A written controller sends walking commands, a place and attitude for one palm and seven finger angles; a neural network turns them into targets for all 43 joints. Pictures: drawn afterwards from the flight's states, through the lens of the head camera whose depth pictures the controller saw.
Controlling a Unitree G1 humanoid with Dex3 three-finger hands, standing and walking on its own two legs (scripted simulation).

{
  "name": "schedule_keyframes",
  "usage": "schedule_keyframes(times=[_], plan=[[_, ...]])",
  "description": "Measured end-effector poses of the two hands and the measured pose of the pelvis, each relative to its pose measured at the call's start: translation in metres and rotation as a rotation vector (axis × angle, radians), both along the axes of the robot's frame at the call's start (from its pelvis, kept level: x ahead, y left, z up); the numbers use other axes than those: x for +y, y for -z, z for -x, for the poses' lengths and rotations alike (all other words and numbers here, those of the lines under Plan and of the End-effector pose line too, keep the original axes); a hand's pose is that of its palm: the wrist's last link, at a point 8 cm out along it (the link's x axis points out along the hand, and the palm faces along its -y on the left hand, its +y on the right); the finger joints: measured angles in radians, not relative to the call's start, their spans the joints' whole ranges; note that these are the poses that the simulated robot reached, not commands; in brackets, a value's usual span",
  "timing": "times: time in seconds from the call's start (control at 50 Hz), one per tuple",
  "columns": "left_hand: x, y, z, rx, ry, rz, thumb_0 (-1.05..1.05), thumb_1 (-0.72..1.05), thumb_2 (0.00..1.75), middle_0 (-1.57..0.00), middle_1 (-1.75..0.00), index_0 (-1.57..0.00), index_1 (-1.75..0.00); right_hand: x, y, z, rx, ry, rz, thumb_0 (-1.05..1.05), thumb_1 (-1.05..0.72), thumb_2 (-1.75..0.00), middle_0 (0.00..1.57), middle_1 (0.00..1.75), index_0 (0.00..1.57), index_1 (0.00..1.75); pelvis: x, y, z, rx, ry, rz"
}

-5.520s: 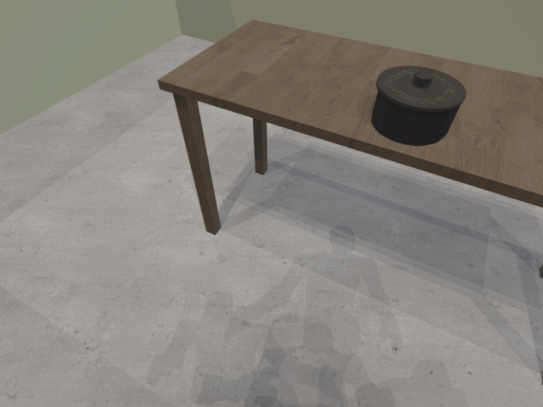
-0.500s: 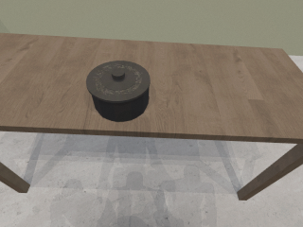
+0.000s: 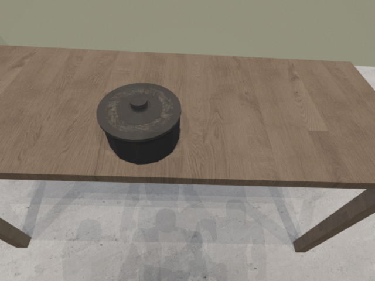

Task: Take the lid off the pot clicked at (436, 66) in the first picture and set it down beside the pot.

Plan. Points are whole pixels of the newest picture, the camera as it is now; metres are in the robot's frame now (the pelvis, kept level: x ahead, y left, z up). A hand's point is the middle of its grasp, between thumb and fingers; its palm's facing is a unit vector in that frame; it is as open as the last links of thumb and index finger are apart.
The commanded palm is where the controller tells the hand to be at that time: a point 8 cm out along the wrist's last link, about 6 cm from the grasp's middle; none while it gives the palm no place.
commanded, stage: look again from close up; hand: left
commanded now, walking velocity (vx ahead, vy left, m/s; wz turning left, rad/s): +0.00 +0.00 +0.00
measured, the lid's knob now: (138, 102) +0.47 +0.15 +0.12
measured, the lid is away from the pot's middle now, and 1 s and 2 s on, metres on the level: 0.00 0.00 0.00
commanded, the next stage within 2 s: lift the closed hand beside the body in 0.38 s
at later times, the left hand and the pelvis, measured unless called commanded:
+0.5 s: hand out of the picture +0.01 +0.18 -0.18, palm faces +0.03 -0.98 -0.19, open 7.3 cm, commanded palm +0.10 +0.23 -0.07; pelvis +0.01 +0.01 +0.00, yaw +0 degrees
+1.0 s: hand out of the picture +0.09 +0.22 -0.02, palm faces +0.28 -0.91 -0.32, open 3.4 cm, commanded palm +0.05 +0.25 +0.03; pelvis -0.03 -0.01 +0.00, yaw +3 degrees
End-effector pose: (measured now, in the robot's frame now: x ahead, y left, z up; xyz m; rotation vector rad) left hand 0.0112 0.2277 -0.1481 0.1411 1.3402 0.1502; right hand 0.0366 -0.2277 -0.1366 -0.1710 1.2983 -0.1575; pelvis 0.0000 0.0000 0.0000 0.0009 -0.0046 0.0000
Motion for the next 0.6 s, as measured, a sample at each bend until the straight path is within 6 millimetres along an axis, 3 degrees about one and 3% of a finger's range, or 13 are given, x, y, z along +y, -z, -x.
schedule_keyframes(times=[0.22,0.5,0.54,0.6], plan=[[0.003,0.000,0.001,0.018,-0.010,-0.003,0.00,0.91,0.89,-0.20,-0.30,-0.20,-0.30,0.002,-0.001,-0.011,-0.004,-0.004,0.002,0.00,-0.92,-0.90,0.20,0.29,0.20,0.30,0.001,0.000,-0.008,-0.004,0.001,0.001],[0.006,0.001,0.011,0.045,-0.012,-0.001,0.00,0.91,0.89,-0.20,-0.30,-0.20,-0.30,0.005,-0.001,-0.001,0.028,-0.009,0.006,0.00,-0.92,-0.90,0.20,0.29,0.20,0.30,0.005,-0.001,-0.008,-0.010,-0.004,-0.001],[0.010,-0.013,-0.011,-0.089,-0.057,-0.026,0.01,0.91,0.89,-0.21,-0.30,-0.21,-0.31,0.005,-0.003,-0.006,-0.039,-0.033,-0.006,0.00,-0.92,-0.90,0.20,0.29,0.20,0.30,0.006,0.000,-0.005,-0.011,-0.019,-0.006],[0.015,-0.058,-0.061,-0.398,-0.056,-0.116,0.01,0.91,0.89,-0.24,-0.34,-0.24,-0.35,0.005,-0.011,-0.028,-0.204,-0.075,-0.017,0.01,-0.91,-0.90,0.20,0.29,0.20,0.30,0.007,-0.001,-0.001,-0.015,-0.037,-0.007]])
